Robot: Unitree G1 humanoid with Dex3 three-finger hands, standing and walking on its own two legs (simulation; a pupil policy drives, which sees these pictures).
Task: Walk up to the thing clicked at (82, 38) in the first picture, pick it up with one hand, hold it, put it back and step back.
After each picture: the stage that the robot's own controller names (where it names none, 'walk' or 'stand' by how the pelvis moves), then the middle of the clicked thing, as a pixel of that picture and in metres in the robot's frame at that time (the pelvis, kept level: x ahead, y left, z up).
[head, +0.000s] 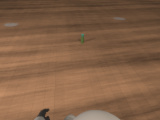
stand; (82, 38) +1.82 +0.19 -0.65
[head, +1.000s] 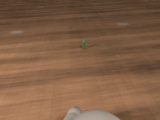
walk; (83, 45) +1.70 +0.29 -0.65
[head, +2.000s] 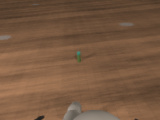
walk; (78, 57) +1.16 +0.28 -0.65
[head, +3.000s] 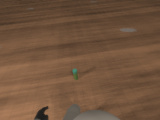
walk; (75, 74) +0.77 +0.26 -0.65
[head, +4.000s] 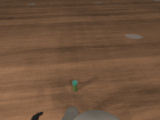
walk; (75, 86) +0.55 +0.20 -0.65
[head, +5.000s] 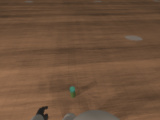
stand; (72, 92) +0.45 +0.19 -0.64
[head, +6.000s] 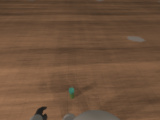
stand; (71, 93) +0.42 +0.19 -0.64
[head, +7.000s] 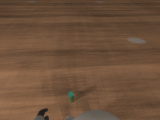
stand; (71, 97) +0.38 +0.20 -0.65
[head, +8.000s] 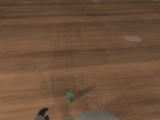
stand; (70, 97) +0.37 +0.21 -0.66
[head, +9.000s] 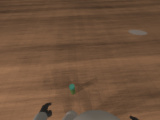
stand; (72, 89) +0.43 +0.21 -0.64
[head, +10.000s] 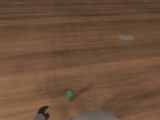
stand; (69, 97) +0.39 +0.21 -0.65
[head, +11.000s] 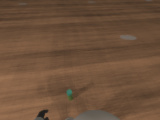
stand; (69, 95) +0.41 +0.22 -0.66
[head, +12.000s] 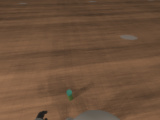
stand; (70, 95) +0.41 +0.22 -0.66
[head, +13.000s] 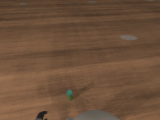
go down; (70, 95) +0.41 +0.22 -0.66
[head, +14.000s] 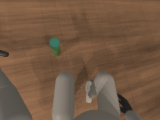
go down; (56, 48) +0.51 +0.22 -0.27
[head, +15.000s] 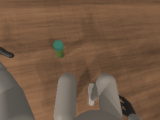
approach; (59, 50) +0.51 +0.21 -0.27
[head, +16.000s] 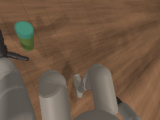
close in; (26, 39) +0.51 +0.26 -0.18
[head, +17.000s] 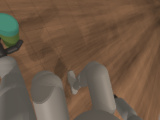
close; (10, 35) +0.50 +0.28 -0.18
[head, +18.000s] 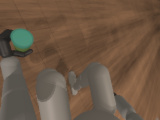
lift; (22, 44) +0.45 +0.25 -0.18
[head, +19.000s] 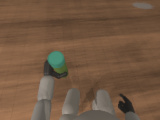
lift; (60, 67) +0.35 +0.18 +0.04
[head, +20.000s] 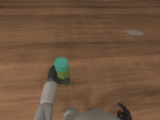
hold; (63, 74) +0.31 +0.18 +0.05
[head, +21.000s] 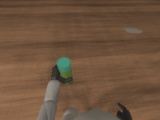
hold; (66, 73) +0.32 +0.16 +0.04
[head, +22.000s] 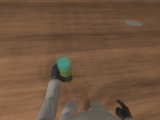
crouch; (66, 72) +0.34 +0.16 +0.00
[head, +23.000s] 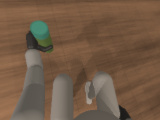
lower; (45, 40) +0.50 +0.23 -0.04
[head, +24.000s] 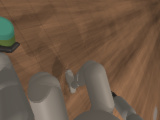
lower; (5, 38) +0.49 +0.27 -0.19
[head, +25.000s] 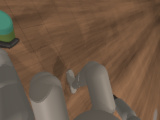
lower; (4, 33) +0.50 +0.28 -0.18
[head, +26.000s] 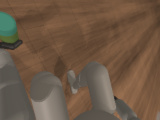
lower; (8, 35) +0.49 +0.28 -0.18
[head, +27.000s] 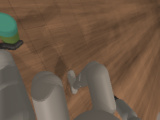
lower; (9, 36) +0.49 +0.28 -0.18
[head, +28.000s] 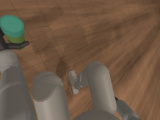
open; (16, 37) +0.49 +0.26 -0.18
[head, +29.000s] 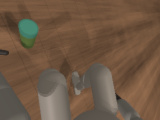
stand; (28, 37) +0.49 +0.25 -0.19
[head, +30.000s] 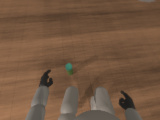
walk; (69, 69) +0.47 +0.18 -0.45
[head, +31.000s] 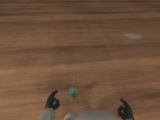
stand; (72, 93) +0.42 +0.17 -0.60
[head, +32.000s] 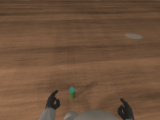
stand; (72, 93) +0.42 +0.17 -0.60
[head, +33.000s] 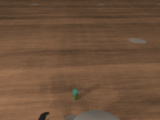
stand; (75, 95) +0.43 +0.16 -0.65
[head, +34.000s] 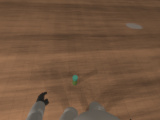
walk; (74, 80) +0.49 +0.10 -0.64
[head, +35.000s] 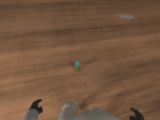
walk; (77, 67) +0.70 +0.16 -0.63
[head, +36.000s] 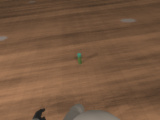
stand; (79, 58) +1.04 +0.27 -0.63
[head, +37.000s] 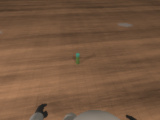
stand; (77, 59) +1.06 +0.22 -0.64
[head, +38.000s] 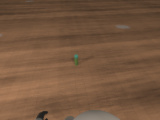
stand; (76, 60) +1.08 +0.24 -0.66
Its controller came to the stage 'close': yes
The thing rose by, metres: 0.70
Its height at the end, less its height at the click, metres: +0.00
